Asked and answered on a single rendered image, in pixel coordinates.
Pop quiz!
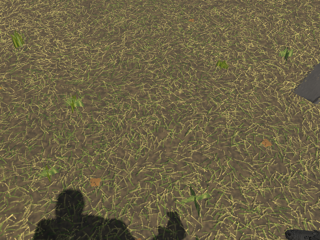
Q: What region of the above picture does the robot right hand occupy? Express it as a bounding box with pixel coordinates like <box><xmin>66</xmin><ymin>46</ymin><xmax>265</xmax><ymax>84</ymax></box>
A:
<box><xmin>285</xmin><ymin>229</ymin><xmax>320</xmax><ymax>240</ymax></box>

